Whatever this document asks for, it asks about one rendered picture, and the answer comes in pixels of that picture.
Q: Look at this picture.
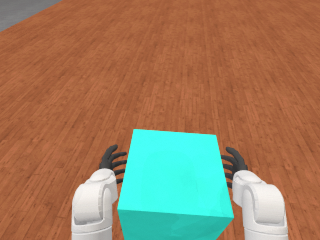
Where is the left robot hand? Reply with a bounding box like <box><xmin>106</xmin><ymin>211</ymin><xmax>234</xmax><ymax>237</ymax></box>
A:
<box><xmin>99</xmin><ymin>144</ymin><xmax>127</xmax><ymax>184</ymax></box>

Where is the carton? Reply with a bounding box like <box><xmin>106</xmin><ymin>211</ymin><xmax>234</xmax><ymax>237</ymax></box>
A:
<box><xmin>117</xmin><ymin>129</ymin><xmax>234</xmax><ymax>240</ymax></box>

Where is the right robot forearm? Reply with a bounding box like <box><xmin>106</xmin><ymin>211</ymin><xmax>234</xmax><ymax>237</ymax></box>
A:
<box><xmin>232</xmin><ymin>170</ymin><xmax>289</xmax><ymax>240</ymax></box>

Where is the right robot hand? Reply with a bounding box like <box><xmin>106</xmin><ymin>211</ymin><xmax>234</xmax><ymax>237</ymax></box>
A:
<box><xmin>220</xmin><ymin>146</ymin><xmax>248</xmax><ymax>189</ymax></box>

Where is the left robot forearm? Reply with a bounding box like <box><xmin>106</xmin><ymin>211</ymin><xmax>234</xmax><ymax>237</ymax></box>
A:
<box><xmin>71</xmin><ymin>168</ymin><xmax>118</xmax><ymax>240</ymax></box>

